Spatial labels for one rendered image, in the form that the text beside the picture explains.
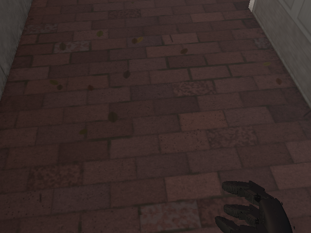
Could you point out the right robot hand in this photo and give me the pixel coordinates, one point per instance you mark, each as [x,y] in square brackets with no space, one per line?
[270,217]

